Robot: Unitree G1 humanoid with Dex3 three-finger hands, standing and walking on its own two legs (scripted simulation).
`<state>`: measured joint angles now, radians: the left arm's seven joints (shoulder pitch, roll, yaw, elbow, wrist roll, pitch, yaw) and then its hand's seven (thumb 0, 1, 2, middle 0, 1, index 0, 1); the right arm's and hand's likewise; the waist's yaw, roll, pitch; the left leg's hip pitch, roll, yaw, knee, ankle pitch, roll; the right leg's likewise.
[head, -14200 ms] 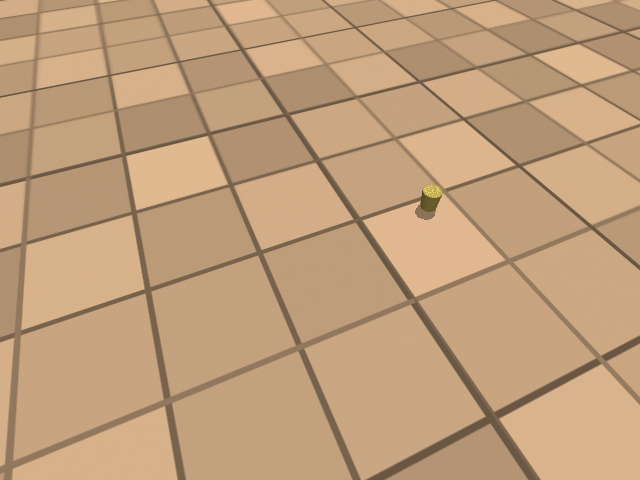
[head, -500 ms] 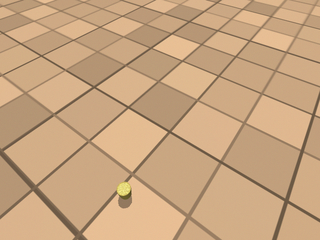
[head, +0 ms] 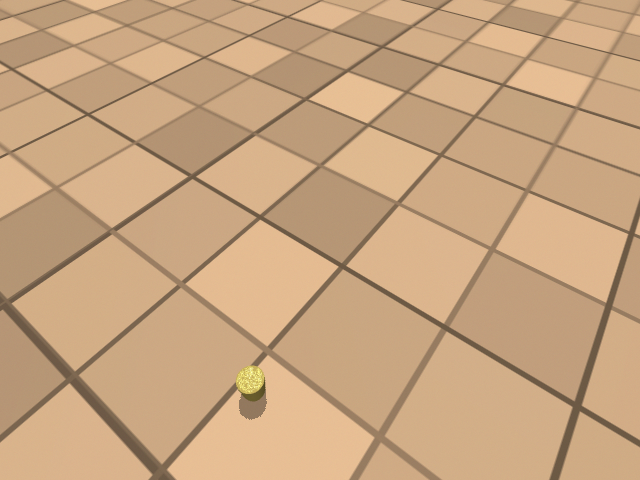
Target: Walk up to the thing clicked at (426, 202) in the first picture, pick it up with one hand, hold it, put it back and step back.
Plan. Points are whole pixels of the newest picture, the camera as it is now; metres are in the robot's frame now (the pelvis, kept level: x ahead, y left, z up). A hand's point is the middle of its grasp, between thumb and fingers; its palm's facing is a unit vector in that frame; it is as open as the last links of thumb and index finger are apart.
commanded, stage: stand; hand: left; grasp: from above
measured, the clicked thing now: (252, 385) +0.49 +0.23 -0.74
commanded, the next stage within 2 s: rise first in 0.70 s
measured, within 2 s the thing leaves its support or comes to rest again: neither
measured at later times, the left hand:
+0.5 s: hand out of the picture +0.06 +0.25 -0.16, palm faces -0.03 -0.94 -0.34, open 7.4 cm
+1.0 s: hand out of the picture +0.14 +0.25 -0.17, palm faces +0.03 -0.95 -0.32, open 8.5 cm
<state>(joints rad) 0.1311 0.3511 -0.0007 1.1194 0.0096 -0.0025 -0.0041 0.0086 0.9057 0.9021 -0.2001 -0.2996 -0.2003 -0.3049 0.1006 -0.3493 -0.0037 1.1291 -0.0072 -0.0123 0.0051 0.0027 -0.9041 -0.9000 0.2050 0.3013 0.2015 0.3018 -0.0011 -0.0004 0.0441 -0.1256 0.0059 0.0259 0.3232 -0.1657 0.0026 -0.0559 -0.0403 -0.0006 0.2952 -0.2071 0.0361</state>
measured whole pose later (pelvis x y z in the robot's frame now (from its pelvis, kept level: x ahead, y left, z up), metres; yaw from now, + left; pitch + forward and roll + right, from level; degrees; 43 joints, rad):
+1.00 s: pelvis -0.02 -0.01 -0.02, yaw +1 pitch +5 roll +0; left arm -0.06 0.34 0.13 1.08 0.06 -0.02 -0.03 0.01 0.61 0.95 -0.15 -0.60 -0.15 -0.60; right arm 0.20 -0.28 -0.02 0.83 0.03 -0.05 -0.03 0.00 -0.94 -0.91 0.20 0.30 0.20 0.30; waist -0.02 -0.01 0.03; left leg -0.41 0.02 0.01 0.57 -0.24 -0.01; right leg -0.35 -0.03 -0.01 0.55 -0.30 0.02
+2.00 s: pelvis -0.03 -0.01 -0.13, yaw +0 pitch +22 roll -2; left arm 0.21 0.38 0.15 0.47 0.29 0.18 -0.02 0.00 -0.51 0.97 -0.06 -1.09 -0.06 -1.09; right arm 0.19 -0.24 -0.02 0.54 0.00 -0.19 -0.04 0.01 -0.88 -0.90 0.21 0.30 0.20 0.30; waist -0.03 0.02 -0.15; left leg -1.14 0.04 -0.04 1.30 -0.55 -0.02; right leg -1.05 -0.01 -0.03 1.28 -0.62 0.01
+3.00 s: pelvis -0.11 -0.01 -0.42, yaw -8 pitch +33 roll -8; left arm -0.89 0.84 0.15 1.31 1.24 -0.31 0.25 0.00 -0.53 1.01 -0.07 -1.04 -0.08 -1.04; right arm 0.15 -0.27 0.02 0.75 -0.12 0.01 0.09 0.00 -0.91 -0.90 0.20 0.30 0.20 0.30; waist -0.17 -0.02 -0.06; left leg -2.25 0.05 -0.16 2.27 -0.61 -0.02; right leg -2.12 0.04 -0.08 2.23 -0.70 0.03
